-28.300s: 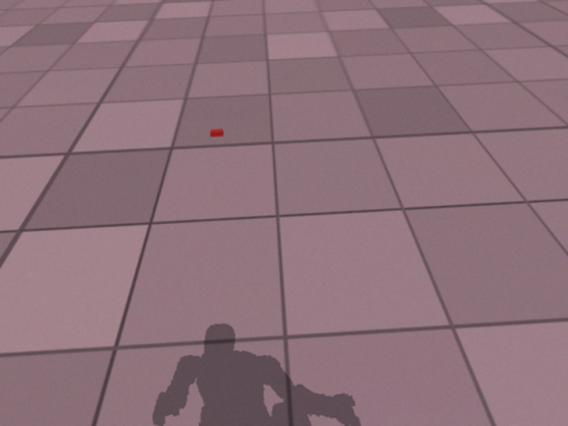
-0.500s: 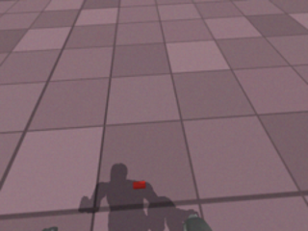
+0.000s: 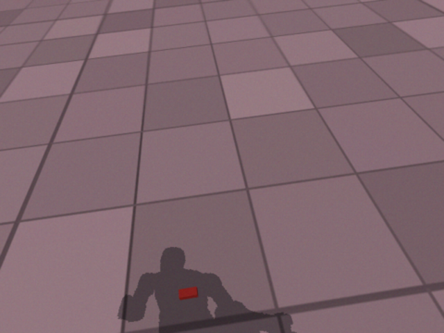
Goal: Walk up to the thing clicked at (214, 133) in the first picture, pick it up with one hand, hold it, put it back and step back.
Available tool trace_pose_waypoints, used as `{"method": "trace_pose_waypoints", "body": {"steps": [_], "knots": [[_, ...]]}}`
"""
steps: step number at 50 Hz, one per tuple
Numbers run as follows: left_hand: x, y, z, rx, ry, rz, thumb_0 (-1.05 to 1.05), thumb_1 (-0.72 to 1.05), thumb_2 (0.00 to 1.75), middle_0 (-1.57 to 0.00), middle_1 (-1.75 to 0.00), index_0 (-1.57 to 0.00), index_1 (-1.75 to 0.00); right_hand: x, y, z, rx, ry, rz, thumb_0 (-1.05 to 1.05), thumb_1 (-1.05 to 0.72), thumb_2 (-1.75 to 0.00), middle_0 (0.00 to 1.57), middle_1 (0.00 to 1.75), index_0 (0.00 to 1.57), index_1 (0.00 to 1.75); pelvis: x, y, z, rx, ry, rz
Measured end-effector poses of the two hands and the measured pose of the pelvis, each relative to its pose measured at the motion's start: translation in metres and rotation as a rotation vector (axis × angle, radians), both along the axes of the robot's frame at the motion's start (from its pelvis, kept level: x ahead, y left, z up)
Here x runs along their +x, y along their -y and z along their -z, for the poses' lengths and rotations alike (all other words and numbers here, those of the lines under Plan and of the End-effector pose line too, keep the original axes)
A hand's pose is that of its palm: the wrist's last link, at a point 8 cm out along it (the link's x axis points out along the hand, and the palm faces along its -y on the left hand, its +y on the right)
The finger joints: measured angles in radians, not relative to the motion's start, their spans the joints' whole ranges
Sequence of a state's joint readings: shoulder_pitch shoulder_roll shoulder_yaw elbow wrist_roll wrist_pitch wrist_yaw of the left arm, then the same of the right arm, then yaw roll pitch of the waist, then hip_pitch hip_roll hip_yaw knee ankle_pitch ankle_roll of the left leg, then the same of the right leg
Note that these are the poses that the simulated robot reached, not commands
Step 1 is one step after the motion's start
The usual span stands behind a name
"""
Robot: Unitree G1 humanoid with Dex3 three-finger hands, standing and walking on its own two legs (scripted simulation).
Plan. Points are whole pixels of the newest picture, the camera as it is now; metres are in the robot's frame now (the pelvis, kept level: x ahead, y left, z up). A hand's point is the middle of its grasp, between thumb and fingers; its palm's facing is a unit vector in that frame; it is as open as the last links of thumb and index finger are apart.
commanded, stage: walk up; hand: left
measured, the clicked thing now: (188, 293) +0.45 +0.21 -0.74
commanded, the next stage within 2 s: stand in 0.82 s
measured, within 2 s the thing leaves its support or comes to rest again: neither
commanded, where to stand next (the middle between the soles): +0.10 -0.02 m, yaw +0 degrees
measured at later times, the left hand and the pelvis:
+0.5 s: hand out of the picture +0.10 +0.29 -0.15, palm faces -0.02 -0.94 -0.34, open 7.4 cm; pelvis +0.04 +0.03 +0.01, yaw +0 degrees
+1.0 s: hand out of the picture +0.14 +0.28 -0.13, palm faces -0.04 -0.94 -0.34, open 7.4 cm; pelvis +0.06 +0.03 +0.02, yaw +0 degrees
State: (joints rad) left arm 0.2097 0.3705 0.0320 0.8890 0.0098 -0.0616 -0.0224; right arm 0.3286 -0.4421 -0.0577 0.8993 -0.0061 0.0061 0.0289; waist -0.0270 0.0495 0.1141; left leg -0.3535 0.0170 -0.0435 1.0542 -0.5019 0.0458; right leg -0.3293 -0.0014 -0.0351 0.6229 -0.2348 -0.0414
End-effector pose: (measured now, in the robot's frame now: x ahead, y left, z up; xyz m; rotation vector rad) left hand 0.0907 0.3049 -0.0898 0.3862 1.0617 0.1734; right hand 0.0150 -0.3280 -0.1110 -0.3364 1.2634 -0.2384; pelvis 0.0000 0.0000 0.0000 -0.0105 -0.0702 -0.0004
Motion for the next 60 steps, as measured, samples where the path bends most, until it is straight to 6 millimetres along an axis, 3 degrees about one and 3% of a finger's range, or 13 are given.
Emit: {"method": "trace_pose_waypoints", "body": {"steps": [6, 13, 21, 28, 33, 39, 53, 60], "knots": [[0.008, -0.008, -0.007, 0.009, 0.004, -0.018, 0.01, 0.90, 0.90, -0.20, -0.30, -0.21, -0.30, 0.042, -0.019, 0.001, 0.038, 0.046, -0.051, 0.01, -0.91, -0.90, 0.20, 0.30, 0.20, 0.30, 0.018, -0.006, -0.004, -0.001, -0.012, -0.005], [0.018, -0.033, 0.019, -0.006, -0.056, -0.077, 0.01, 0.91, 0.90, -0.20, -0.30, -0.20, -0.30, 0.063, -0.042, 0.003, 0.011, 0.044, -0.038, 0.00, -0.90, -0.90, 0.20, 0.30, 0.20, 0.30, 0.032, -0.024, 0.006, 0.010, -0.011, 0.000], [0.011, -0.030, 0.028, -0.041, -0.135, -0.085, 0.01, 0.91, 0.90, -0.20, -0.30, -0.20, -0.30, 0.103, -0.057, -0.007, 0.022, 0.073, -0.059, 0.01, -0.90, -0.90, 0.20, 0.30, 0.20, 0.30, 0.041, -0.027, -0.002, -0.001, -0.026, -0.002], [0.004, -0.026, 0.022, -0.045, -0.183, -0.102, 0.01, 0.91, 0.90, -0.20, -0.30, -0.20, -0.30, 0.137, -0.060, -0.013, 0.038, 0.106, -0.078, 0.01, -0.90, -0.90, 0.20, 0.30, 0.20, 0.30, 0.047, -0.027, -0.011, 0.001, -0.034, -0.002], [0.008, -0.024, 0.015, -0.039, -0.184, -0.113, 0.01, 0.91, 0.90, -0.20, -0.30, -0.20, -0.30, 0.151, -0.060, -0.016, 0.048, 0.120, -0.079, 0.01, -0.90, -0.90, 0.20, 0.30, 0.20, 0.30, 0.049, -0.026, -0.015, 0.005, -0.031, -0.003], [0.019, -0.023, 0.008, -0.036, -0.168, -0.106, 0.01, 0.91, 0.90, -0.20, -0.30, -0.20, -0.30, 0.153, -0.059, -0.017, 0.059, 0.114, -0.062, 0.01, -0.90, -0.90, 0.20, 0.30, 0.20, 0.30, 0.051, -0.026, -0.020, 0.007, -0.028, 0.001], [0.048, -0.019, 0.009, -0.055, -0.153, -0.064, 0.01, 0.91, 0.90, -0.20, -0.30, -0.20, -0.30, 0.113, -0.055, -0.018, 0.040, 0.013, 0.003, 0.01, -0.90, -0.90, 0.20, 0.30, 0.20, 0.30, 0.065, -0.027, -0.024, 0.011, -0.043, 0.004], [0.057, -0.018, 0.010, -0.057, -0.171, -0.063, 0.01, 0.91, 0.90, -0.20, -0.30, -0.20, -0.30, 0.111, -0.054, -0.017, 0.033, -0.020, 0.020, 0.01, -0.90, -0.90, 0.20, 0.30, 0.20, 0.30, 0.075, -0.028, -0.025, 0.013, -0.053, 0.004]]}}
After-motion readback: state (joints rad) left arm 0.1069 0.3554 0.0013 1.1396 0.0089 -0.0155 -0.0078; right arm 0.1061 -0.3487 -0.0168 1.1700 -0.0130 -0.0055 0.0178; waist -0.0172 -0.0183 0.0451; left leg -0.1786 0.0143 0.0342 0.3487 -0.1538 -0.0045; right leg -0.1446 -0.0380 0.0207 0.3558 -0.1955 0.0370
